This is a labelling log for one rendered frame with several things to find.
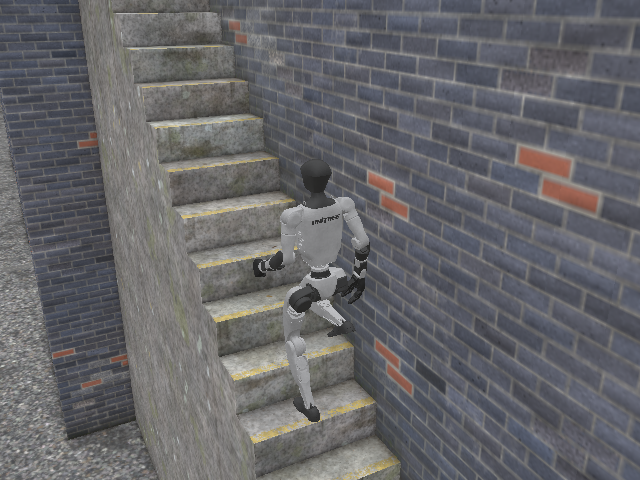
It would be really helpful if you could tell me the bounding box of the left robot upper arm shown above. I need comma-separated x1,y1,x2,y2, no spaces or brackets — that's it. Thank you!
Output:
279,206,303,265

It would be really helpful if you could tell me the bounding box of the right robot hand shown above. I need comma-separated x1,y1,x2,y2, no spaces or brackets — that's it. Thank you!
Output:
341,274,365,304

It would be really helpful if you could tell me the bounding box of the robot right shin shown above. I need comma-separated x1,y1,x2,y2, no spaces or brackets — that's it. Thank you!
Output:
309,299,346,326

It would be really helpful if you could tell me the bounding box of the right robot upper arm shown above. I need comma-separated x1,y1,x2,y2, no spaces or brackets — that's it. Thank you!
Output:
334,197,369,250

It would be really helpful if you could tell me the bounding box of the robot left forearm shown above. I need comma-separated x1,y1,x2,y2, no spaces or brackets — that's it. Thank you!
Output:
258,251,285,273

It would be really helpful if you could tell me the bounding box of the robot left shin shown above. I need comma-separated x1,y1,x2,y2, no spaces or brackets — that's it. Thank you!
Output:
285,341,315,409

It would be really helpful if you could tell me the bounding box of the robot right forearm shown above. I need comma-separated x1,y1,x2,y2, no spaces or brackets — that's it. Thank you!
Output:
353,242,370,279

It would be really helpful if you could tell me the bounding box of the left robot hand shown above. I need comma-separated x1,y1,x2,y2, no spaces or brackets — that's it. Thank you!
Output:
253,259,266,277

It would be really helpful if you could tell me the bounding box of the robot shin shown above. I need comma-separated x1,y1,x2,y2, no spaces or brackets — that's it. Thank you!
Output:
285,341,315,409
309,299,346,326

